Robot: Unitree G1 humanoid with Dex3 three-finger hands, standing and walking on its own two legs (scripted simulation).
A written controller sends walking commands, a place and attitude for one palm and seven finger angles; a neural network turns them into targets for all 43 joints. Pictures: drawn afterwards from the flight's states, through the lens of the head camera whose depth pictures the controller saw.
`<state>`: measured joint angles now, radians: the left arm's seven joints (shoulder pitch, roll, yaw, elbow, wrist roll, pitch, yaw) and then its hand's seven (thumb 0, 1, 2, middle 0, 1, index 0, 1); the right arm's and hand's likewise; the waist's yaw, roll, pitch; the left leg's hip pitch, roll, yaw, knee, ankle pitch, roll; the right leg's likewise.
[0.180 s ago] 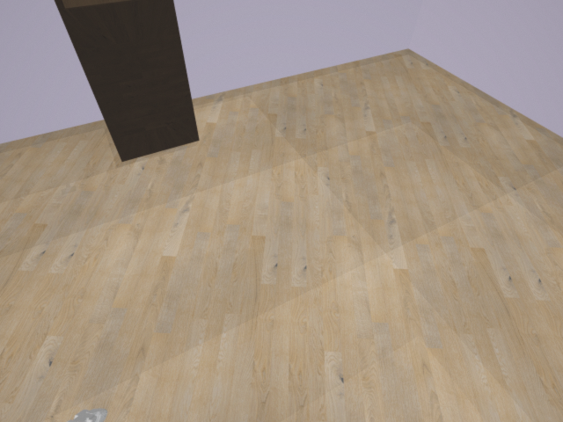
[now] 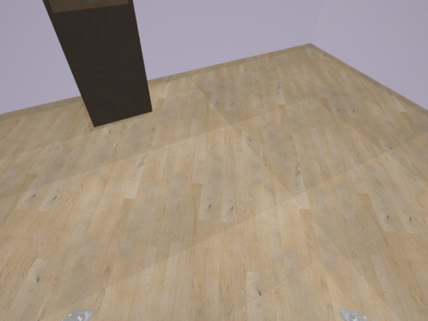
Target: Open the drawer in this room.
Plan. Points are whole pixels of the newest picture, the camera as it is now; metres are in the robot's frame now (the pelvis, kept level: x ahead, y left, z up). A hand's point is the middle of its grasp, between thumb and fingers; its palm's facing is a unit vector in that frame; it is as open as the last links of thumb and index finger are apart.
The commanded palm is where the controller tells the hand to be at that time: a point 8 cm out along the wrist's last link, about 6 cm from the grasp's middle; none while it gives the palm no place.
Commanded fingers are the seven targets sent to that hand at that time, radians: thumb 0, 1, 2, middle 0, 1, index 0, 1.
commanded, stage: stand and wait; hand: left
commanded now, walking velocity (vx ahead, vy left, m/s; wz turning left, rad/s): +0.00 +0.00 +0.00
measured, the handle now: out of the picture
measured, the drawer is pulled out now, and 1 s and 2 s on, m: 0.00 0.00 0.00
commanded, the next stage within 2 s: turn or walk to find it in 0.72 s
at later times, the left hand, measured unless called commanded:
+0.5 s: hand out of the picture +0.06 +0.24 -0.15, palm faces -0.02 -0.94 -0.33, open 7.4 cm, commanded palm none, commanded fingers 0.00 0.90 0.90 -0.20 -0.30 -0.20 -0.30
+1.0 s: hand out of the picture +0.04 +0.22 -0.16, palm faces +0.01 -0.95 -0.30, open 7.4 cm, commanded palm none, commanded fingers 0.00 0.90 0.90 -0.20 -0.30 -0.20 -0.30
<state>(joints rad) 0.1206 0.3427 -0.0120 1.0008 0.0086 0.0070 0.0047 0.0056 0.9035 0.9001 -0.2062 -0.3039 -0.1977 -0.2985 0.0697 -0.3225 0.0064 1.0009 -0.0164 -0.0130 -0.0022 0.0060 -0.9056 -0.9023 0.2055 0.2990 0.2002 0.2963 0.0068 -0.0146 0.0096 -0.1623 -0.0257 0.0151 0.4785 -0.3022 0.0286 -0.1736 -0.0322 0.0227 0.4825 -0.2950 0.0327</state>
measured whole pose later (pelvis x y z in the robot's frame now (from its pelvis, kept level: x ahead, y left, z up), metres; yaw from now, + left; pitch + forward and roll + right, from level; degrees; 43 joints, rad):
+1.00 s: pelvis -0.03 -0.02 +0.00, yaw +2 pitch -1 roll +0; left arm 0.16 0.30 -0.01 1.05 0.01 0.01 0.01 0.00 0.90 0.90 -0.21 -0.30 -0.20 -0.30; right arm 0.14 -0.29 0.01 1.09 -0.01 0.01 0.00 0.01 -0.91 -0.90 0.20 0.30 0.20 0.30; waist 0.00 -0.01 0.03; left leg -0.19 -0.02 -0.02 0.46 -0.25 0.01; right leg -0.20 -0.02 -0.01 0.47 -0.25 0.01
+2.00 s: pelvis -0.02 -0.02 +0.01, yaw +1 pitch -1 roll +0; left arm 0.12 0.34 -0.01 1.09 0.01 -0.01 0.00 0.00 0.90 0.90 -0.21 -0.30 -0.20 -0.30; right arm 0.11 -0.33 0.01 1.11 -0.01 -0.01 0.00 0.01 -0.91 -0.90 0.21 0.30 0.20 0.30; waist 0.00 0.00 0.04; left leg -0.12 0.00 -0.01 0.35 -0.21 -0.01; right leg -0.13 0.00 0.00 0.36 -0.21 0.00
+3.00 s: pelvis -0.05 -0.01 +0.00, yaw +10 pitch +0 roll -1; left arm 0.22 0.22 0.03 1.02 0.01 0.04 0.03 0.01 0.91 0.90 -0.20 -0.30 -0.19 -0.30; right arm 0.26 -0.15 -0.01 1.04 -0.02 0.02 -0.02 0.01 -0.91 -0.90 0.21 0.30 0.20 0.30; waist -0.01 -0.02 0.04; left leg -0.27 -0.05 -0.05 0.44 -0.17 0.04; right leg -0.32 -0.03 -0.02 0.82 -0.48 0.04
